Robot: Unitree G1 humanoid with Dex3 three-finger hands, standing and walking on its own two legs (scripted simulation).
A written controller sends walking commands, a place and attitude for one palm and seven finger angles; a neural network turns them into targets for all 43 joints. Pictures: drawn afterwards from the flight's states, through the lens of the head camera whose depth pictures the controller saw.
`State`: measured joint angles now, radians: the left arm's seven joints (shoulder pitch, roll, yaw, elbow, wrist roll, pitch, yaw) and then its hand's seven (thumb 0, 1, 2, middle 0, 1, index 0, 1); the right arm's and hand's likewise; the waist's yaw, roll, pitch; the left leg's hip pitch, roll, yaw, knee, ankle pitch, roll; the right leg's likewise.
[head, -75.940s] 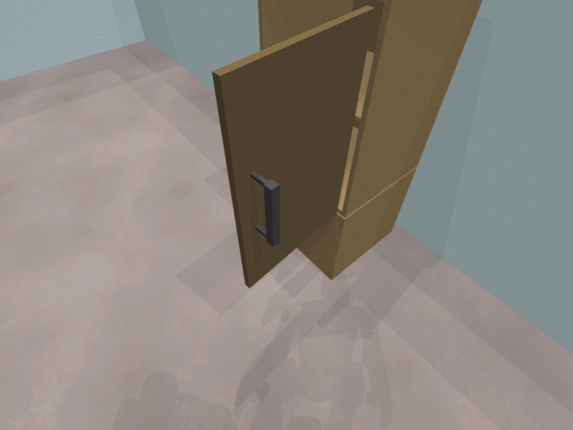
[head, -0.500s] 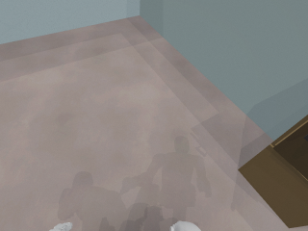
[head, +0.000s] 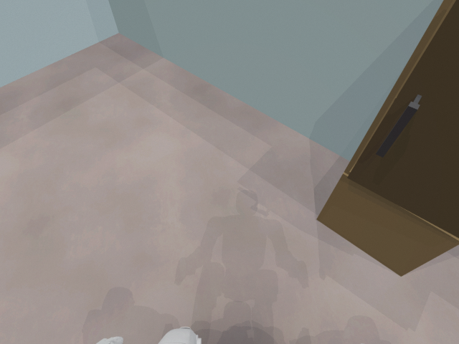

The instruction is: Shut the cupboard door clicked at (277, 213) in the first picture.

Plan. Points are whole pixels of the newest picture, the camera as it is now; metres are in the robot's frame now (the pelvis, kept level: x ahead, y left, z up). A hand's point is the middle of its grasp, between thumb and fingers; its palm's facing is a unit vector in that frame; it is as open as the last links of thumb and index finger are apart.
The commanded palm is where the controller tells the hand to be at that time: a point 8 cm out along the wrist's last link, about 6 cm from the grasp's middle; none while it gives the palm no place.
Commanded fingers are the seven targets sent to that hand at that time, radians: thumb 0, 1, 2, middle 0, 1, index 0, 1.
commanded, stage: turn to face it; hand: left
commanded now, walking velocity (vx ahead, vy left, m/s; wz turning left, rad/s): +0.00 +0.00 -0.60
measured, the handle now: (398, 127) +0.64 -0.40 -0.04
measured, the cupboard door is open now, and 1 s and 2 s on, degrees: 3 3 3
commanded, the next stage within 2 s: take the last steps up to it in 0.90 s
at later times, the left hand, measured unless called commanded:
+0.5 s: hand (163, 301) +0.21 +0.15 -0.16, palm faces -0.30 -0.91 -0.28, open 7.4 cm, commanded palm none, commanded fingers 0.00 0.90 0.90 -0.20 -0.30 -0.20 -0.30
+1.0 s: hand (174, 289) +0.24 +0.14 -0.17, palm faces -0.45 -0.87 -0.20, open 7.4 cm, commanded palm none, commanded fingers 0.00 0.90 0.90 -0.20 -0.30 -0.20 -0.30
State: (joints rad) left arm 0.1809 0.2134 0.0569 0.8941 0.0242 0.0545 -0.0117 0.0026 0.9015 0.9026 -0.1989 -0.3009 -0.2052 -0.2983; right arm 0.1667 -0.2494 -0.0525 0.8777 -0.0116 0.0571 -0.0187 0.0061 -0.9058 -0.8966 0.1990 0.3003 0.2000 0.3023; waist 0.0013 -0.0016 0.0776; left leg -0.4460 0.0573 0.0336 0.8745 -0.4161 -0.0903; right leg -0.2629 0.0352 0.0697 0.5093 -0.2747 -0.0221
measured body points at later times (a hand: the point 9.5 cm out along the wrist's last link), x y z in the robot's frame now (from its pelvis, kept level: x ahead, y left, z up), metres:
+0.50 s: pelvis +0.03 -0.01 -0.02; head +0.07 -0.04 +0.43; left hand +0.23 +0.20 -0.14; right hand -0.01 -0.29 -0.17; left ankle +0.02 +0.13 -0.71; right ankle -0.01 -0.12 -0.74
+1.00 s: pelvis +0.07 +0.00 +0.00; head +0.12 +0.00 +0.45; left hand +0.26 +0.19 -0.16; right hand +0.01 -0.25 -0.13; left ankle +0.14 +0.09 -0.74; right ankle -0.03 -0.10 -0.67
